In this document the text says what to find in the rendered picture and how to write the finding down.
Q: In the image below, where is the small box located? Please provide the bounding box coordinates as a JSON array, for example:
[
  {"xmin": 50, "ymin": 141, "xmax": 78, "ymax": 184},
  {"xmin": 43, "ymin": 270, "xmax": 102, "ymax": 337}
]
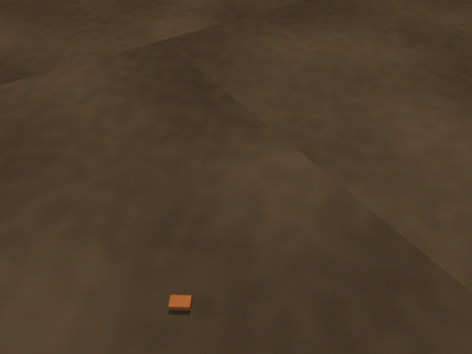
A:
[{"xmin": 168, "ymin": 295, "xmax": 192, "ymax": 310}]

